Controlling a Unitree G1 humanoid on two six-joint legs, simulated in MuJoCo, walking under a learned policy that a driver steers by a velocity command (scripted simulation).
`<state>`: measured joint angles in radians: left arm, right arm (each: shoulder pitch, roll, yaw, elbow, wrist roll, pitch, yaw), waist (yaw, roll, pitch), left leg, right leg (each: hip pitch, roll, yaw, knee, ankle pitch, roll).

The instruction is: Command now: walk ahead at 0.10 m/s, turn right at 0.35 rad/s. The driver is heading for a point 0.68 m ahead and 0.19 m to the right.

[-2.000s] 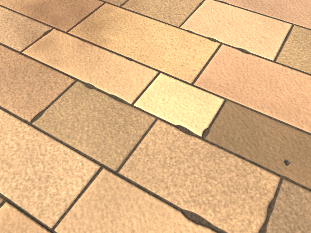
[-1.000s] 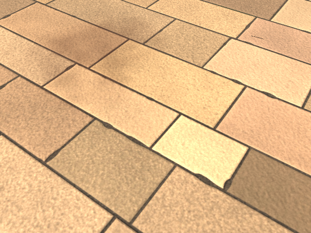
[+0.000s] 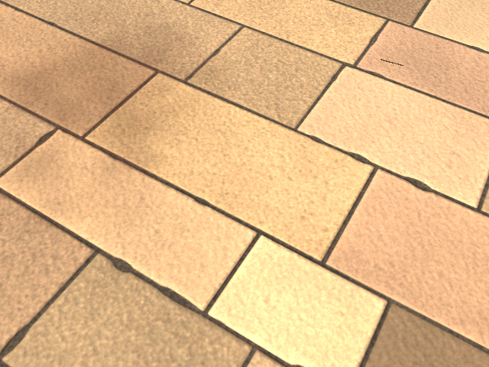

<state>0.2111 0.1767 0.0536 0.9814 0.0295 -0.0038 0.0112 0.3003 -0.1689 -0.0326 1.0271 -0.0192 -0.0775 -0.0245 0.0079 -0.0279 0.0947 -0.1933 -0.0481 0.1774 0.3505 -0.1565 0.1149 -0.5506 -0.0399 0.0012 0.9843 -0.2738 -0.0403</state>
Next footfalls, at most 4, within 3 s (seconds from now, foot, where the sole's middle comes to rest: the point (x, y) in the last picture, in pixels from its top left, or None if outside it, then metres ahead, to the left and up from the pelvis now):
0.26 right None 0.08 -0.12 -0.78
0.78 left None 0.25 0.04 -0.78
1.24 right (353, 355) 0.48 -0.28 -0.78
1.64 left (264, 357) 0.47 -0.04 -0.78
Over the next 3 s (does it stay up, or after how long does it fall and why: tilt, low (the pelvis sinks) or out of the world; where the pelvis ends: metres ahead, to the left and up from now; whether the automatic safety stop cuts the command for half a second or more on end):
stays up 0.54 -0.21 0.00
